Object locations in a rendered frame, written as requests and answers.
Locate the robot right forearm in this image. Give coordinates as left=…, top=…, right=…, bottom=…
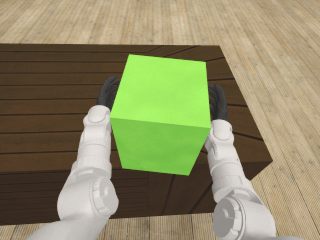
left=204, top=119, right=266, bottom=207

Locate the right robot hand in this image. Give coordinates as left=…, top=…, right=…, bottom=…
left=207, top=83, right=228, bottom=122

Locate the carton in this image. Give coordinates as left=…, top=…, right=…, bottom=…
left=109, top=54, right=211, bottom=176

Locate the robot right upper arm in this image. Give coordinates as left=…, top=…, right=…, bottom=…
left=212, top=196, right=304, bottom=240

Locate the robot left upper arm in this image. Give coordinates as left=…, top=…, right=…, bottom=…
left=25, top=175, right=119, bottom=240

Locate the pedestal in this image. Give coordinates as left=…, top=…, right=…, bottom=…
left=0, top=43, right=273, bottom=226

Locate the robot left forearm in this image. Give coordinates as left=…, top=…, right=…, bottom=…
left=57, top=105, right=112, bottom=217

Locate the left robot hand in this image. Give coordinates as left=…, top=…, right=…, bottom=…
left=95, top=75, right=121, bottom=111

